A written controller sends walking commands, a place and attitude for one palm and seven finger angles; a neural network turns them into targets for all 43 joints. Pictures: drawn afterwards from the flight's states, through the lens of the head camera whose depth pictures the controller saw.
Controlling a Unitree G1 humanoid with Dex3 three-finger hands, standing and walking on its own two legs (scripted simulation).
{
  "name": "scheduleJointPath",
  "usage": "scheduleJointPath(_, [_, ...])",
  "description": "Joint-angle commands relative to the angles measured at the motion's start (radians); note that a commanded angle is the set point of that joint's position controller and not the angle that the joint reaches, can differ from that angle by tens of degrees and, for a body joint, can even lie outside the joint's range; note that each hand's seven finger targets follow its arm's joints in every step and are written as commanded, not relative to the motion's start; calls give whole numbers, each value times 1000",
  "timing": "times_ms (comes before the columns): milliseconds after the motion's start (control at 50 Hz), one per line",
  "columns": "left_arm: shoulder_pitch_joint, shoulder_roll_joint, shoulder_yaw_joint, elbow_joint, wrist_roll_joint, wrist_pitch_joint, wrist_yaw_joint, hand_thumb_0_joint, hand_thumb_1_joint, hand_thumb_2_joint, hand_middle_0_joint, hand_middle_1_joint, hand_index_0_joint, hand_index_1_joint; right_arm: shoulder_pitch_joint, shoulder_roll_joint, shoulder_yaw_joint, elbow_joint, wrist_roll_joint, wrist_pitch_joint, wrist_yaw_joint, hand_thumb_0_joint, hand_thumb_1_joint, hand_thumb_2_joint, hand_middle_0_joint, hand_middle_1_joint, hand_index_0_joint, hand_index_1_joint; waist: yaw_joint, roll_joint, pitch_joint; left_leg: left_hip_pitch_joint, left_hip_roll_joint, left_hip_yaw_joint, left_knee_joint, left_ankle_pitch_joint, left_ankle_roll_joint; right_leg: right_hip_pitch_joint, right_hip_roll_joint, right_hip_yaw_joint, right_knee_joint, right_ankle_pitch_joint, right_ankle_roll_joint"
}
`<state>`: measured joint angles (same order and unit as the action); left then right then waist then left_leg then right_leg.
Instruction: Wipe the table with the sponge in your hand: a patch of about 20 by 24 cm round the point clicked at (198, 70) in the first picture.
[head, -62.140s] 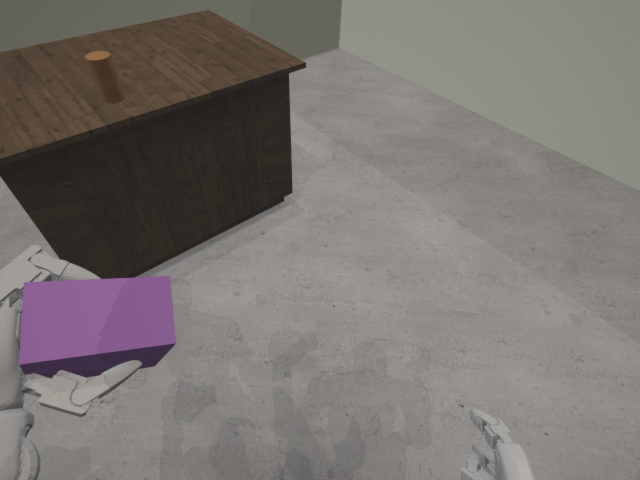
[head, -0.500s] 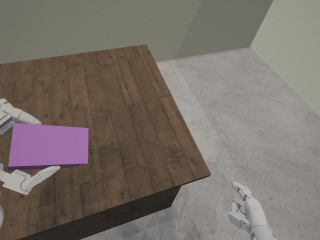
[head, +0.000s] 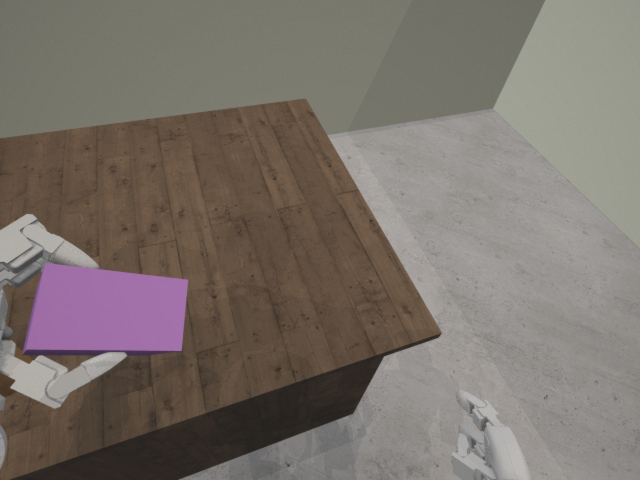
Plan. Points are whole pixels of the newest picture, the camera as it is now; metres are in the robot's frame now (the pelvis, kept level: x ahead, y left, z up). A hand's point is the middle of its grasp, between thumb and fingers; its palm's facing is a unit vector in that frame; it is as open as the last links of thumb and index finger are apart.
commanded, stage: come to a stop and stand still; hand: left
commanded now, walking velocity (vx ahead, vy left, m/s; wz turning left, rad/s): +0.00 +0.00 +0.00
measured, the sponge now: (125, 318) +0.23 +0.22 +0.13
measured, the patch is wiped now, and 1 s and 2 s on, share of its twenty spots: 0.00 0.00 0.00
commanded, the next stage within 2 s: look again from close up in 0.90 s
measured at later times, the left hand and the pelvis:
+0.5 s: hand (79, 337) +0.20 +0.23 +0.16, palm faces +0.34 -0.83 -0.43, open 10.3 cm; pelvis -0.02 -0.02 +0.00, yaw +0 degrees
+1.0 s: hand (108, 323) +0.21 +0.21 +0.16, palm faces +0.32 -0.85 -0.42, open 10.3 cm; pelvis +0.00 -0.03 +0.00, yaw +0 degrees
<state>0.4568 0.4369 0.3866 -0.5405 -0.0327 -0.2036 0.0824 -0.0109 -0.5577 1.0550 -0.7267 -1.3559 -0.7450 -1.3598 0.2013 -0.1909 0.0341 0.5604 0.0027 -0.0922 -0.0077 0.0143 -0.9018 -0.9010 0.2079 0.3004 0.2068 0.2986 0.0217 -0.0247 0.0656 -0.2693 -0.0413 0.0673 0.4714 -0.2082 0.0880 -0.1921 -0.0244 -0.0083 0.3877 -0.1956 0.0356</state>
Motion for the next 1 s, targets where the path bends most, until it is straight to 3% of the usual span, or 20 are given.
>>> scheduleJointPath(0, [-45,105,90,-118,-13,-57,7,0,100,1300,-1200,-1600,-1200,-1600,-65,-148,-65,-160,8,-61,-20,0,-900,-900,200,300,200,300,-12,93,-142,43,180,-181,-197,-87,-102,10,-27,7,-18,15,-49])
scheduleJointPath(40, [-53,125,100,-101,-7,-53,11,0,100,1300,-1200,-1600,-1200,-1600,-78,-154,-65,-160,11,-64,-24,0,-900,-900,200,300,200,300,-8,80,-130,37,182,-190,-223,-158,-96,4,-25,18,-21,-8,-45])
scheduleJointPath(60, [-71,72,52,-108,-6,-58,5,0,100,1300,-1200,-1600,-1200,-1600,-72,-146,-61,-160,9,-66,-24,0,-900,-900,200,300,200,300,-13,74,-126,21,185,-192,-232,-197,-92,9,-22,13,-18,-7,-43])
scheduleJointPath(120, [-105,96,51,-142,5,-62,8,0,100,1300,-1200,-1600,-1200,-1600,-75,-149,-63,-168,10,-83,-26,0,-900,-900,200,300,200,300,-11,84,-120,-5,181,-195,-239,-263,-76,20,-27,27,-18,-22,-43])
scheduleJointPath(140, [-125,137,84,-159,11,-59,17,0,100,1300,-1200,-1600,-1200,-1600,-85,-156,-66,-163,12,-84,-27,0,-900,-900,200,300,200,300,-7,102,-133,-2,181,-197,-244,-280,-73,30,-24,34,-12,-25,-43])
scheduleJointPath(160, [-132,84,42,-164,9,-65,12,0,100,1300,-1200,-1600,-1200,-1600,-78,-145,-61,-164,9,-87,-27,0,-900,-900,200,300,200,300,-11,94,-133,-15,180,-191,-241,-292,-67,38,-22,26,-11,-18,-42])
scheduleJointPath(240, [-129,161,101,-189,17,-68,23,0,100,1300,-1200,-1600,-1200,-1600,-73,-155,-66,-161,6,-102,-28,0,-900,-900,200,300,200,300,-7,143,-134,-30,172,-195,-230,-301,-66,43,-24,41,-12,-28,-48])
scheduleJointPath(260, [-125,102,60,-182,11,-72,18,0,100,1300,-1200,-1600,-1200,-1600,-67,-140,-61,-160,6,-102,-27,0,-900,-900,200,300,200,300,-12,141,-126,-32,170,-192,-228,-298,-68,36,-25,33,-15,-26,-50])
scheduleJointPath(340, [-75,138,103,-149,4,-72,20,0,100,1300,-1200,-1600,-1200,-1600,-63,-152,-68,-152,5,-107,-27,0,-900,-900,200,300,200,300,-10,128,-132,6,159,-187,-198,-213,-76,9,-30,51,-39,-23,-58])
scheduleJointPath(360, [-71,91,66,-143,0,-76,14,0,100,1300,-1200,-1600,-1200,-1600,-61,-143,-65,-152,5,-105,-26,0,-900,-900,200,300,200,300,-15,123,-128,12,163,-182,-196,-210,-75,-1,-29,46,-44,-22,-58])
scheduleJointPath(480, [-60,88,63,-96,-11,-66,5,0,100,1300,-1200,-1600,-1200,-1600,-60,-151,-71,-153,8,-103,-29,0,-900,-900,200,300,200,300,-16,27,-127,49,155,-168,-165,-132,-69,-29,-34,71,-85,-20,-58])
scheduleJointPath(540, [-77,113,74,-112,-10,-59,6,0,100,1300,-1200,-1600,-1200,-1600,-71,-157,-72,-151,8,-101,-32,0,-900,-900,200,300,200,300,-15,62,-136,66,149,-159,-152,-98,-63,-28,-39,89,-93,-1,-61])
scheduleJointPath(560, [-86,80,47,-120,-13,-61,5,0,100,1300,-1200,-1600,-1200,-1600,-69,-147,-68,-150,9,-101,-32,0,-900,-900,200,300,200,300,-18,57,-146,66,149,-158,-152,-87,-64,-13,-40,81,-87,4,-61])
scheduleJointPath(640, [-76,141,89,-166,-14,-57,15,0,100,1300,-1200,-1600,-1200,-1600,-80,-155,-70,-150,7,-102,-38,0,-900,-900,200,300,200,300,-13,72,-170,81,139,-150,-124,-18,-59,14,-47,92,-85,78,-65])
scheduleJointPath(660, [-78,102,58,-187,-19,-61,12,0,100,1300,-1200,-1600,-1200,-1600,-81,-145,-67,-152,7,-101,-38,0,-900,-900,200,300,200,300,-17,80,-181,86,138,-149,-119,4,-60,25,-48,85,-77,95,-66])
scheduleJointPath(740, [-27,136,96,-180,-24,-54,19,0,100,1300,-1200,-1600,-1200,-1600,-81,-153,-70,-146,8,-98,-41,0,-900,-900,200,300,200,300,-13,96,-188,96,138,-151,-111,65,-64,36,-51,84,-69,146,-66])
scheduleJointPath(760, [-25,104,72,-183,-28,-56,15,0,100,1300,-1200,-1600,-1200,-1600,-80,-145,-68,-148,8,-95,-40,0,-900,-900,200,300,200,300,-16,95,-190,100,141,-148,-110,77,-63,37,-51,80,-68,154,-67])
scheduleJointPath(840, [10,119,91,-143,-33,-47,16,0,100,1300,-1200,-1600,-1200,-1600,-79,-153,-72,-143,11,-86,-43,0,-900,-900,200,300,200,300,-15,77,-184,110,146,-151,-111,113,-64,31,-51,80,-69,179,-63])
scheduleJointPath(900, [-1,90,64,-136,-37,-45,8,0,100,1300,-1200,-1600,-1200,-1600,-77,-150,-72,-148,14,-82,-43,0,-900,-900,200,300,200,300,-17,52,-181,115,152,-148,-109,136,-62,30,-52,79,-71,198,-60])
scheduleJointPath(980, [-40,87,48,-142,-33,-40,8,0,100,1300,-1200,-1600,-1200,-1600,-81,-150,-69,-150,16,-79,-45,0,-900,-900,200,300,200,300,-17,63,-163,109,153,-151,-126,87,-62,18,-48,78,-78,152,-58])
